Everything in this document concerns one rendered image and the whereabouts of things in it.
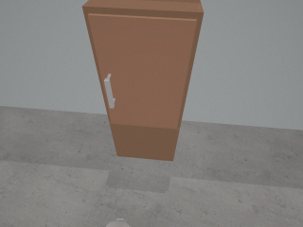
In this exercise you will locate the cupboard door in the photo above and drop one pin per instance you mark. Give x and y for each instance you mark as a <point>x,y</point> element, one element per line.
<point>148,59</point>

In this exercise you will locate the handle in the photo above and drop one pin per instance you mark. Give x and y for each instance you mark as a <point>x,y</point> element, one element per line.
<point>109,92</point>

